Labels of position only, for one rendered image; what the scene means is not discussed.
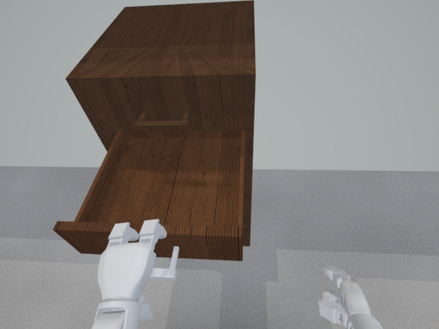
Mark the robot right forearm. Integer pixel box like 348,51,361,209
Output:
347,313,382,329

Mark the right robot hand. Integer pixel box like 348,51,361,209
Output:
318,265,372,328

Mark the cabinet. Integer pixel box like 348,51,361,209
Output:
66,0,256,246

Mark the handle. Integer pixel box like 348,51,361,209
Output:
134,121,189,131
150,246,179,280

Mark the drawer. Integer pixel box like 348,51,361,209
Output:
53,130,245,261

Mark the robot left forearm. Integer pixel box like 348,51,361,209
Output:
91,298,141,329

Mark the left robot hand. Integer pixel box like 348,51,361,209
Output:
97,219,167,321

